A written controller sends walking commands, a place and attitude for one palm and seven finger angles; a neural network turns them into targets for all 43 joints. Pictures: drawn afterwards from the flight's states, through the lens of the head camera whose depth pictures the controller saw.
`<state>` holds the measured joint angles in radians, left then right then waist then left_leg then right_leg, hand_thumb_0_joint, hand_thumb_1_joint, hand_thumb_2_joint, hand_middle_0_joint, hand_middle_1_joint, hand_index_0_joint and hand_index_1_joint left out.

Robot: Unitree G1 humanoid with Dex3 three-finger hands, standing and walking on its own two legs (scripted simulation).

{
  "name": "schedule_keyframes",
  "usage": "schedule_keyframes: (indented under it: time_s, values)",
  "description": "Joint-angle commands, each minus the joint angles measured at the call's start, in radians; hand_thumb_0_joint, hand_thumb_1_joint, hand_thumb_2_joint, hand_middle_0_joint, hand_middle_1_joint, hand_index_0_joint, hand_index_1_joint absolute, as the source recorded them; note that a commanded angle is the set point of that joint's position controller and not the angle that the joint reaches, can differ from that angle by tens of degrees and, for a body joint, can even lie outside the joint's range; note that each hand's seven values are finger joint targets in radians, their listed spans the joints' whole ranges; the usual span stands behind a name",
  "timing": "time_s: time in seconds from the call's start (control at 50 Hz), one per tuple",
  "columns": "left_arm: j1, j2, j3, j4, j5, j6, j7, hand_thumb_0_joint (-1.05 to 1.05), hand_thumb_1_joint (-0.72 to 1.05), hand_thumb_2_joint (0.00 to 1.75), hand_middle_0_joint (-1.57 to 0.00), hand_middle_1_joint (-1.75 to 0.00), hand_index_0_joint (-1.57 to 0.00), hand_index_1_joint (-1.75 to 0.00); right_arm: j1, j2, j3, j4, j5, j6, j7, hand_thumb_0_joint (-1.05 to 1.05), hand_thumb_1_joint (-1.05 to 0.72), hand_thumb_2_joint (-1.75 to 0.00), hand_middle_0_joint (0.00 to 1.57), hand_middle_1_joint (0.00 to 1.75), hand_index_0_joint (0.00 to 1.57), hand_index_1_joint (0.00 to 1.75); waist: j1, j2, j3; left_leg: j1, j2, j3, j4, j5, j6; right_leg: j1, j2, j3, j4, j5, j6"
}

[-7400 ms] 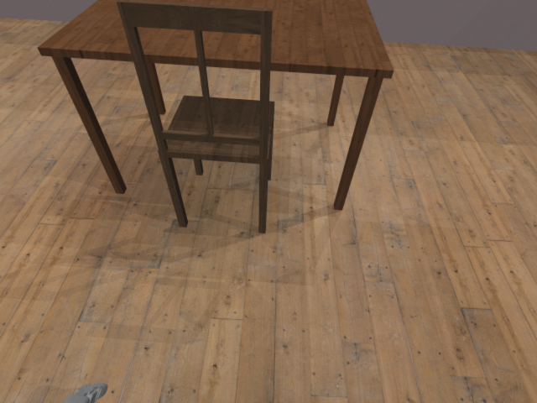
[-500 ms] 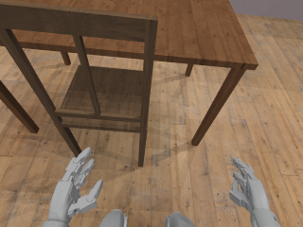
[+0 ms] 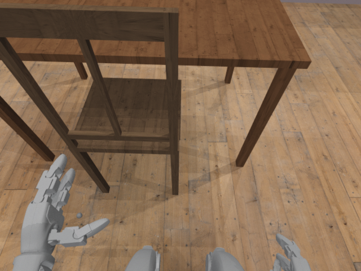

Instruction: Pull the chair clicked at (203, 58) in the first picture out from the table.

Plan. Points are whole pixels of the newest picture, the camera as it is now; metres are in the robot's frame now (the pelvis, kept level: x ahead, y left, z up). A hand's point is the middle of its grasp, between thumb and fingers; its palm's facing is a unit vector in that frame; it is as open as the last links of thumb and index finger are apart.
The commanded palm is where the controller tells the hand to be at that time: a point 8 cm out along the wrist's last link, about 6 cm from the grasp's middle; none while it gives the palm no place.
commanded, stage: raise the hand toward the chair's back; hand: left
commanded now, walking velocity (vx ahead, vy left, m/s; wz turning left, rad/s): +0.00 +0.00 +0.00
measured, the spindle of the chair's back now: (104, 96) +0.53 +0.24 +0.04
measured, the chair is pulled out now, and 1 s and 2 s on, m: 0.00 0.00 0.00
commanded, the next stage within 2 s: aim the fingers beside a spindle in 1.16 s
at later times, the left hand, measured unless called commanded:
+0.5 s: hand (77, 205) +0.24 +0.22 +0.04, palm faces -0.03 -1.00 -0.04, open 16.8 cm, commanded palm +0.23 +0.28 +0.05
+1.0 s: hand (70, 189) +0.26 +0.23 +0.06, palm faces +0.05 -1.00 -0.06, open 16.9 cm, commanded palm +0.24 +0.28 +0.06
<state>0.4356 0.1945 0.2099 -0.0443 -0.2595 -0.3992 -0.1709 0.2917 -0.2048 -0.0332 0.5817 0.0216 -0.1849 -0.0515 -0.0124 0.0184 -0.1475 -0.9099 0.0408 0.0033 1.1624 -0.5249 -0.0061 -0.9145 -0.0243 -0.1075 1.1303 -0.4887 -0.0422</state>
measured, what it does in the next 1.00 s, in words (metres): stands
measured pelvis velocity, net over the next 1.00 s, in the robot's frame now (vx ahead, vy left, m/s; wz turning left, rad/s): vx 0.02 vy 0.02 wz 0.00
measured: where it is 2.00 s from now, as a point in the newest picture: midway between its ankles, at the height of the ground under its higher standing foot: outside the picture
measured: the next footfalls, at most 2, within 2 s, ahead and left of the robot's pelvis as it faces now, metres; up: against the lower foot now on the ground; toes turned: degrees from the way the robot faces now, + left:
none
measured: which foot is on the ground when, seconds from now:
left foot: down 0.00-1.00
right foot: down 0.00-1.00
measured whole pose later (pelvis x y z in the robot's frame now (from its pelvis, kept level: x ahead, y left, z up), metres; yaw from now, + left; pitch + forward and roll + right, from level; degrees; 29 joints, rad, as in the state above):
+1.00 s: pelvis +0.02 +0.02 +0.01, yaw +0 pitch +16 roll -2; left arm 0.29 0.25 0.24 0.07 -0.27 -0.43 -0.25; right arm 0.26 -0.24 0.00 0.54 0.01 -0.19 -0.03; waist -0.02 0.02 -0.15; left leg -0.87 0.03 0.00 1.12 -0.53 0.02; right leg -0.86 -0.03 -0.11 1.06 -0.48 -0.01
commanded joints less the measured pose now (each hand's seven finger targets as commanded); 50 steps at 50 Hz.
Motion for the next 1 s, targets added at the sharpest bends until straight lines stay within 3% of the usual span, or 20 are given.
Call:
schedule_keyframes:
  time_s: [0.0,0.04,0.08,0.12,0.18,0.22,0.26,0.34,0.38,0.42,0.48,0.5,0.58,0.66,0.74,0.8,0.88,0.92,0.98]
  values:
    - [-0.098,0.067,-0.081,-0.078,0.033,-0.150,-0.059,0.00,-0.22,0.42,-0.09,-0.12,-0.09,-0.12,-0.112,-0.146,-0.034,-0.162,0.004,-0.089,-0.001,0.00,-0.90,-0.90,0.20,0.30,0.20,0.30,-0.044,-0.038,-0.066,-0.005,-0.044,-0.032,-0.123,0.067,0.032,0.066,0.015,0.106,-0.202,-0.087,0.024]
    - [-0.118,0.114,-0.064,-0.069,0.014,-0.142,-0.115,0.00,-0.27,0.40,-0.08,-0.12,-0.08,-0.12,-0.093,-0.169,-0.033,-0.176,0.015,-0.104,-0.013,0.00,-0.90,-0.90,0.20,0.30,0.20,0.30,-0.037,-0.029,-0.104,-0.001,-0.048,-0.032,-0.137,0.023,0.034,0.091,0.008,0.128,-0.228,-0.146,0.021]
    - [-0.132,0.180,0.000,-0.103,-0.012,-0.123,-0.142,0.00,-0.31,0.38,-0.08,-0.11,-0.08,-0.11,-0.088,-0.175,-0.035,-0.188,0.021,-0.112,-0.026,0.00,-0.90,-0.90,0.20,0.30,0.20,0.30,-0.012,0.000,-0.173,0.039,-0.048,-0.032,-0.150,0.059,0.037,0.141,0.014,0.125,-0.222,-0.103,0.017]
    - [-0.135,0.214,0.066,-0.187,-0.031,-0.114,-0.130,0.00,-0.36,0.36,-0.07,-0.10,-0.07,-0.10,-0.089,-0.169,-0.035,-0.198,0.018,-0.114,-0.030,0.00,-0.90,-0.90,0.20,0.30,0.20,0.30,0.022,0.054,-0.268,0.109,-0.047,-0.035,-0.180,0.135,0.036,0.201,0.017,0.095,-0.197,0.006,0.014]
    - [-0.106,0.223,0.136,-0.235,-0.049,-0.108,-0.069,0.00,-0.43,0.33,-0.07,-0.09,-0.07,-0.09,-0.089,-0.148,-0.035,-0.190,0.009,-0.104,-0.025,0.00,-0.90,-0.90,0.20,0.30,0.20,0.30,0.052,0.080,-0.314,0.178,-0.045,-0.043,-0.200,0.257,0.026,0.241,0.033,0.050,-0.160,0.141,0.010]
    - [-0.081,0.158,0.093,-0.222,-0.041,-0.106,-0.035,0.00,-0.48,0.31,-0.06,-0.08,-0.06,-0.08,-0.092,-0.139,-0.033,-0.180,0.003,-0.096,-0.015,0.00,-0.90,-0.90,0.20,0.30,0.20,0.30,0.036,0.098,-0.276,0.211,-0.041,-0.045,-0.202,0.325,0.018,0.214,0.034,0.030,-0.150,0.212,0.010]
    - [-0.080,0.114,0.038,-0.166,-0.017,-0.093,-0.026,0.00,-0.50,0.30,-0.06,-0.08,-0.06,-0.08,-0.091,-0.144,-0.032,-0.172,0.000,-0.086,-0.002,0.00,-0.90,-0.90,0.20,0.30,0.20,0.30,0.007,0.079,-0.214,0.204,-0.035,-0.050,-0.199,0.320,0.014,0.164,0.036,0.016,-0.150,0.209,0.015]
    - [-0.108,0.110,-0.024,-0.044,0.017,-0.032,-0.090,0.00,-0.50,0.30,-0.06,-0.08,-0.06,-0.08,-0.082,-0.172,-0.026,-0.193,0.006,-0.063,0.004,0.00,-0.90,-0.90,0.20,0.30,0.20,0.30,-0.019,0.011,-0.129,0.142,-0.034,-0.060,-0.214,0.222,0.017,0.137,0.040,0.015,-0.174,0.141,0.017]
    - [-0.147,0.143,-0.008,-0.049,0.013,-0.012,-0.121,0.00,-0.50,0.30,-0.06,-0.08,-0.06,-0.08,-0.077,-0.180,-0.023,-0.209,0.009,-0.060,-0.002,0.00,-0.90,-0.90,0.20,0.30,0.20,0.30,-0.016,0.019,-0.137,0.152,-0.035,-0.066,-0.221,0.224,0.019,0.149,0.042,0.019,-0.178,0.143,0.012]
    - [-0.182,0.189,0.046,-0.127,0.000,-0.015,-0.129,0.00,-0.50,0.30,-0.06,-0.08,-0.06,-0.08,-0.069,-0.181,-0.023,-0.220,0.008,-0.061,-0.007,0.00,-0.90,-0.90,0.20,0.30,0.20,0.30,-0.002,0.048,-0.225,0.212,-0.034,-0.063,-0.222,0.286,0.016,0.185,0.039,0.022,-0.176,0.188,0.011]
    - [-0.215,0.235,0.118,-0.204,-0.027,-0.044,-0.103,0.00,-0.50,0.30,-0.06,-0.08,-0.06,-0.08,-0.069,-0.170,-0.016,-0.214,0.000,-0.065,-0.010,0.00,-0.90,-0.90,0.20,0.30,0.20,0.30,0.021,0.096,-0.277,0.263,-0.032,-0.071,-0.220,0.379,0.001,0.205,0.043,0.016,-0.156,0.236,0.007]
    - [-0.212,0.216,0.117,-0.215,-0.031,-0.056,-0.092,0.00,-0.50,0.30,-0.06,-0.08,-0.06,-0.08,-0.065,-0.160,-0.014,-0.212,-0.001,-0.066,-0.009,0.00,-0.90,-0.90,0.20,0.30,0.20,0.30,0.023,0.094,-0.288,0.283,-0.031,-0.070,-0.222,0.408,-0.003,0.206,0.042,0.013,-0.156,0.248,0.008]
    - [-0.211,0.180,0.094,-0.130,-0.029,-0.078,-0.077,0.00,-0.50,0.30,-0.06,-0.08,-0.06,-0.08,-0.063,-0.163,-0.012,-0.182,-0.004,-0.067,-0.002,0.00,-0.90,-0.90,0.20,0.30,0.20,0.30,0.002,0.068,-0.233,0.237,-0.030,-0.072,-0.210,0.382,-0.003,0.177,0.044,0.008,-0.154,0.232,0.011]
    - [-0.201,0.155,0.047,-0.026,-0.019,-0.029,-0.128,0.00,-0.50,0.30,-0.06,-0.08,-0.06,-0.08,-0.061,-0.184,-0.018,-0.184,0.006,-0.059,0.000,0.00,-0.90,-0.90,0.20,0.30,0.20,0.30,-0.013,0.042,-0.196,0.203,-0.032,-0.062,-0.223,0.314,0.004,0.174,0.040,0.014,-0.182,0.203,0.016]
    - [-0.186,0.205,0.085,-0.088,-0.033,0.006,-0.155,0.00,-0.50,0.30,-0.06,-0.08,-0.06,-0.08,-0.060,-0.188,-0.024,-0.205,0.010,-0.061,-0.003,0.00,-0.90,-0.90,0.20,0.30,0.20,0.30,0.009,0.049,-0.281,0.247,-0.034,-0.056,-0.234,0.393,0.009,0.253,0.035,0.021,-0.193,0.270,0.016]
    - [-0.192,0.225,0.129,-0.141,-0.046,-0.024,-0.119,0.00,-0.50,0.30,-0.06,-0.08,-0.06,-0.08,-0.066,-0.174,-0.022,-0.203,0.005,-0.060,-0.004,0.00,-0.90,-0.90,0.20,0.30,0.20,0.30,0.021,0.054,-0.281,0.247,-0.036,-0.053,-0.236,0.411,0.008,0.270,0.038,0.021,-0.189,0.284,0.015]
    - [-0.206,0.198,0.125,-0.108,-0.039,-0.091,-0.067,0.00,-0.50,0.30,-0.06,-0.08,-0.06,-0.08,-0.067,-0.163,-0.020,-0.175,-0.002,-0.063,0.002,0.00,-0.90,-0.90,0.20,0.30,0.20,0.30,0.007,0.048,-0.209,0.208,-0.034,-0.051,-0.226,0.345,0.006,0.214,0.041,0.019,-0.182,0.226,0.013]
    - [-0.208,0.175,0.094,-0.065,-0.024,-0.104,-0.068,0.00,-0.50,0.30,-0.06,-0.08,-0.06,-0.08,-0.067,-0.168,-0.019,-0.169,-0.003,-0.064,0.008,0.00,-0.90,-0.90,0.20,0.30,0.20,0.30,-0.004,0.066,-0.179,0.189,-0.035,-0.048,-0.224,0.302,0.005,0.183,0.036,0.022,-0.182,0.194,0.013]
    - [-0.194,0.161,0.054,-0.016,-0.015,-0.082,-0.102,0.00,-0.50,0.30,-0.06,-0.08,-0.06,-0.08,-0.063,-0.180,-0.022,-0.178,0.003,-0.060,0.009,0.00,-0.90,-0.90,0.20,0.30,0.20,0.30,-0.015,0.044,-0.183,0.172,-0.036,-0.043,-0.221,0.272,0.015,0.190,0.036,0.031,-0.194,0.182,0.016]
